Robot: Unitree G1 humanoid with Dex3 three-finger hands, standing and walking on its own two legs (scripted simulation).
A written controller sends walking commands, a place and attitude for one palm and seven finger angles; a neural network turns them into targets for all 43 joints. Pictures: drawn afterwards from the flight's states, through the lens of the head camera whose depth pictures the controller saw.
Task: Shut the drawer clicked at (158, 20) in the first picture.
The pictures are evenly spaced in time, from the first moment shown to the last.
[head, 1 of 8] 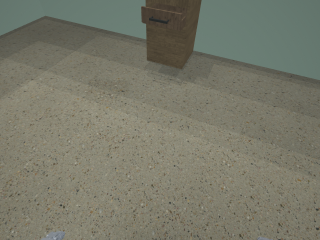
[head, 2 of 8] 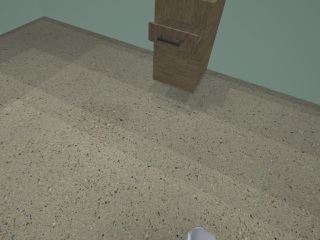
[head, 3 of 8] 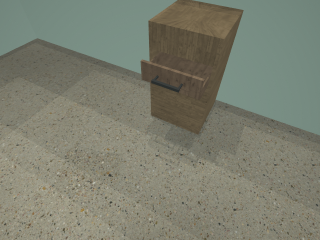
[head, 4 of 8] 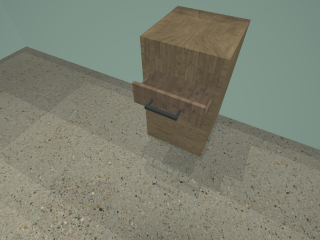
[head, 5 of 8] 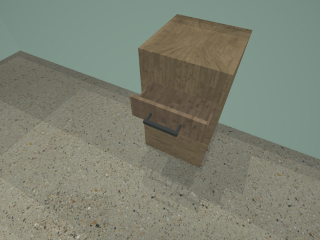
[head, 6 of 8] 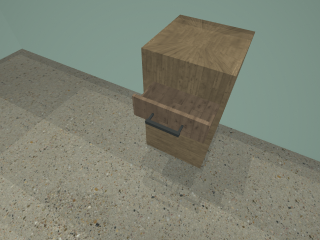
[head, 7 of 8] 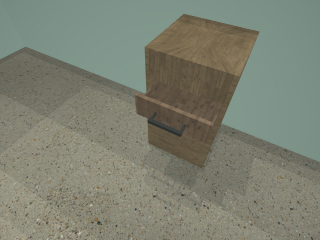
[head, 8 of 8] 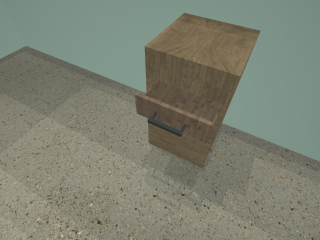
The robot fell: no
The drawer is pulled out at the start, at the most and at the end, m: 0.14 0.14 0.14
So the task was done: no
